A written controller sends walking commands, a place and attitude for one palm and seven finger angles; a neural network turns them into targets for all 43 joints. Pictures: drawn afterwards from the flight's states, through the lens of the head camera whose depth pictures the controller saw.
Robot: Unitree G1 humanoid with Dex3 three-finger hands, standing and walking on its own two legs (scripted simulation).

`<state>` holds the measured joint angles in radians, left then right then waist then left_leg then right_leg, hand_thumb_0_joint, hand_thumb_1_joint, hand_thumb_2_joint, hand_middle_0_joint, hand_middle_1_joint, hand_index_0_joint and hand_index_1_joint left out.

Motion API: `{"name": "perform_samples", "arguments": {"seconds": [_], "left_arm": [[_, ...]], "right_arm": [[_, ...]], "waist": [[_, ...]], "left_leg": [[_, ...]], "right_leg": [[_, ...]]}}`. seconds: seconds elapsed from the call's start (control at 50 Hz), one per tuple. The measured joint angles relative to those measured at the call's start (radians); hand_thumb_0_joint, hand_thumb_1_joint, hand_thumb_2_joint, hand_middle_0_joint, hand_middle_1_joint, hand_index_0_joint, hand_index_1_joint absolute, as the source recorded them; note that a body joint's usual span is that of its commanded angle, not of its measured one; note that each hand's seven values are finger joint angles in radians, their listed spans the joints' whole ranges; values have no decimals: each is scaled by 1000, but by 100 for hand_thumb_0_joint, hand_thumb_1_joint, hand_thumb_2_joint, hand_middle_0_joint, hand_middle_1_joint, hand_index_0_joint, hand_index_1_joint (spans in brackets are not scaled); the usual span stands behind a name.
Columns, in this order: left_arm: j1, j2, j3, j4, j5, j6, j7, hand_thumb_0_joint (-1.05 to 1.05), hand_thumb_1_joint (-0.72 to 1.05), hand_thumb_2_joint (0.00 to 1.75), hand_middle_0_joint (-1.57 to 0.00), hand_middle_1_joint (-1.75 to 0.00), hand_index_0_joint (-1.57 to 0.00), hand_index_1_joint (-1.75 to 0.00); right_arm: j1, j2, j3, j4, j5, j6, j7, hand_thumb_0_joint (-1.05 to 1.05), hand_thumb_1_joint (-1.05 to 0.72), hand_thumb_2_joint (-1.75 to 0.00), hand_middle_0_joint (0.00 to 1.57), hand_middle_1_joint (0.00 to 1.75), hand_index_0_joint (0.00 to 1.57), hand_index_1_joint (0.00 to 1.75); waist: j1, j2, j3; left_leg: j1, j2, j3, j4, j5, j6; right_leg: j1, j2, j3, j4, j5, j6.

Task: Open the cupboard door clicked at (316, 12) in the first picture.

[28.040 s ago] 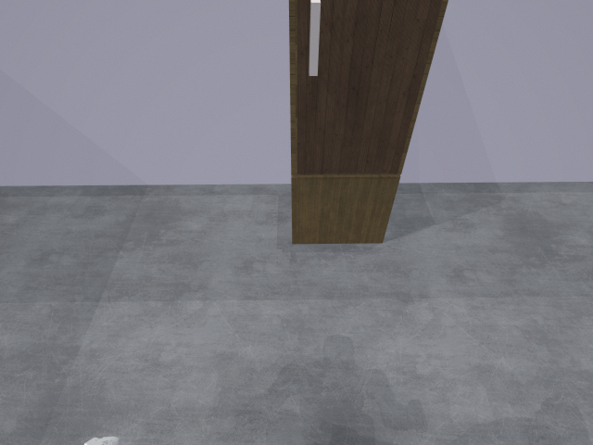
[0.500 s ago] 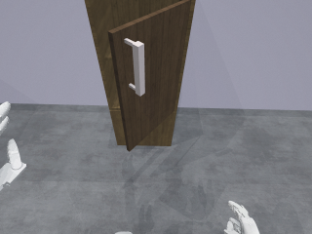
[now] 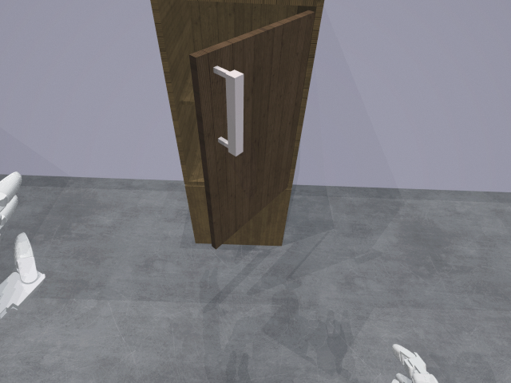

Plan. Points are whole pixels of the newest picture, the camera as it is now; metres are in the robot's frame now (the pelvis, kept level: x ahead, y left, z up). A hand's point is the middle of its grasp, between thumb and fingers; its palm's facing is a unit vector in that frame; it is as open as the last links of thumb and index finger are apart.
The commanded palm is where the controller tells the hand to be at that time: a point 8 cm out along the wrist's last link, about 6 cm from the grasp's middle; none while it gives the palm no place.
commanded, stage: let the arm hang, fingers relaxed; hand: left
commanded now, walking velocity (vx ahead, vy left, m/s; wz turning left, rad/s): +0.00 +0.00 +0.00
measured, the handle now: (227, 113) +0.58 +0.09 +0.14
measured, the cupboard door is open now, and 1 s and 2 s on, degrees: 50 50 50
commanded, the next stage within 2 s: look to check the result in 1.12 s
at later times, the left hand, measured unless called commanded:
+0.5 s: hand out of the picture -0.08 +0.20 -0.16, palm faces +0.09 -0.97 -0.22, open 7.1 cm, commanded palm none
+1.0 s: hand out of the picture +0.06 +0.23 -0.15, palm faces +0.06 -0.96 -0.29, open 7.3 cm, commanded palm none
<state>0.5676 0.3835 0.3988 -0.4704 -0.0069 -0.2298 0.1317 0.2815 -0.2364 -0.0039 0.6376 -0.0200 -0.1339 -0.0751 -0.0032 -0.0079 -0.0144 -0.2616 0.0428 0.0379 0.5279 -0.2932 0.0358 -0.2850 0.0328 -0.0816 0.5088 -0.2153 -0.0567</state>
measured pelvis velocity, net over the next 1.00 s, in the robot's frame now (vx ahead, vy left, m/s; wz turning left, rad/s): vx -0.01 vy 0.01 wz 0.06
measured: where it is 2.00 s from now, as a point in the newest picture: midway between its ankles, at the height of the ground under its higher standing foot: outside the picture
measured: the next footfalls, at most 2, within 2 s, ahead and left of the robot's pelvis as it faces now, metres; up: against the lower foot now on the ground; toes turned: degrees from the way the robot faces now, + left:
none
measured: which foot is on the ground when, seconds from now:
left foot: down 0.00-1.00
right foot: down 0.00-1.00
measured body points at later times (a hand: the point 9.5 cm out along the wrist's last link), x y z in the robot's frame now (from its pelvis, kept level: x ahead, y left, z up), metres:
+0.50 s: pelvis -0.02 +0.01 +0.01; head +0.01 +0.01 +0.46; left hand -0.08 +0.25 -0.15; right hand +0.00 -0.23 -0.15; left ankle +0.02 +0.13 -0.73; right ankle +0.01 -0.11 -0.73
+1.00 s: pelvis -0.01 +0.01 +0.01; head +0.01 +0.00 +0.46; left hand +0.05 +0.28 -0.13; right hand +0.05 -0.25 -0.15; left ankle +0.02 +0.13 -0.73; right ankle +0.01 -0.11 -0.73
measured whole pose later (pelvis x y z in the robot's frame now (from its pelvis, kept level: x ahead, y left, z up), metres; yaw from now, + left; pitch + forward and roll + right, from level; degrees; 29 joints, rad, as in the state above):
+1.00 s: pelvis -0.01 +0.01 +0.01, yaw +3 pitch -2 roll +0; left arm 0.12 0.25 0.03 1.11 0.02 -0.01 0.01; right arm 0.18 -0.25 -0.03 1.10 -0.02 0.01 0.00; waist -0.02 0.02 0.06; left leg -0.21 -0.01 -0.01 0.40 -0.16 0.00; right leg -0.19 0.00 0.01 0.42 -0.20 0.00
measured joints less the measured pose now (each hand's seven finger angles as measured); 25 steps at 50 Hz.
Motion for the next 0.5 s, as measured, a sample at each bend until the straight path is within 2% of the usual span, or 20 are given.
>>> {"name": "perform_samples", "arguments": {"seconds": [0.02, 0.04, 0.06, 0.1, 0.14, 0.2, 0.28, 0.3, 0.32, 0.42, 0.5], "left_arm": [[-9, 3, 1, -2, 0, 0, 3, 1, 88, 90, -21, -30, -22, -31], [-41, 9, -19, 46, 12, -7, -10, 1, 88, 90, -21, -30, -22, -31], [-93, 12, -57, 135, 24, 14, -36, 1, 89, 90, -20, -30, -21, -31], [-203, -6, -144, 369, 34, 106, -79, 0, 89, 90, -20, -30, -21, -31], [-282, -35, -214, 622, 40, 185, -102, 0, 90, 90, -20, -30, -21, -30], [-333, -102, -302, 970, 42, 256, -120, 0, 90, 90, -19, -29, -20, -30], [-315, -184, -399, 1277, 32, 283, -138, 1, 91, 90, -19, -29, -20, -30], [-305, -204, -414, 1331, 30, 283, -141, 1, 91, 90, -19, -29, -20, -30], [-298, -213, -400, 1374, 25, 278, -123, 1, 94, 90, -20, -29, -21, -30], [-257, -188, -390, 1520, 24, 259, -127, 0, 98, 90, -20, -30, -21, -30], [-227, -172, -383, 1594, 23, 253, -125, 0, 95, 90, -20, -29, -21, -30]], "right_arm": [[-9, 0, -4, -2, 0, -3, -3, 1, -90, -89, 20, 30, 20, 30], [-17, -9, -10, 13, 2, -18, 14, 1, -90, -89, 20, 30, 20, 30], [-27, -24, -17, 32, 3, -13, 36, 1, -90, -89, 20, 30, 20, 30], [-52, -47, -21, 77, -4, 28, 61, 1, -90, -89, 20, 30, 20, 30], [-75, -47, -9, 119, -9, 66, 70, 0, -90, -89, 20, 30, 20, 30], [-105, -27, 2, 175, -5, 105, 82, 0, -91, -89, 20, 30, 20, 30], [-112, 10, 15, 238, -7, 137, 87, 0, -91, -89, 20, 30, 20, 30], [-107, 18, 17, 257, -6, 141, 87, 0, -91, -89, 20, 30, 20, 30], [-98, 27, 18, 277, -5, 145, 85, 0, -91, -89, 20, 30, 20, 30], [-44, 49, 11, 378, -3, 166, 76, 0, -91, -89, 20, 30, 20, 30], [-7, 50, -1, 437, 0, 173, 69, 0, -91, -89, 20, 30, 20, 30]], "waist": [[3, -2, 12], [3, 4, 9], [2, 14, -1], [-4, 35, -26], [-7, 29, -39], [-14, 37, -19], [-23, 14, 29], [-22, 7, 40], [-17, 1, 49], [11, 0, 80], [18, 15, 92]], "left_leg": [[3, -3, 0, -9, 41, -13], [-17, -11, -5, 12, 49, -23], [-41, -24, -15, 34, 46, -27], [-75, -54, -35, 56, 40, -24], [-89, -81, -41, 72, 36, -21], [-64, -71, -45, 70, 35, -31], [-20, -54, -40, 16, 63, -33], [-13, -50, -40, 1, 72, -33], [-10, -46, -43, -13, 81, -34], [-4, -37, -57, -62, 116, -38], [1, -40, -58, -81, 128, -34]], "right_leg": [[-2, -5, 1, 16, -8, 5], [-20, -16, 0, 44, -14, 17], [-41, -27, 11, 84, -43, 27], [-69, -43, 52, 153, -124, 39], [-48, -60, 86, 129, -64, 42], [-22, -49, 86, 127, -90, 54], [22, -33, 92, 63, -62, 54], [30, -29, 92, 42, -49, 52], [37, -25, 89, 21, -36, 51], [62, -15, 76, -59, 13, 45], [69, -19, 74, -82, 25, 47]]}}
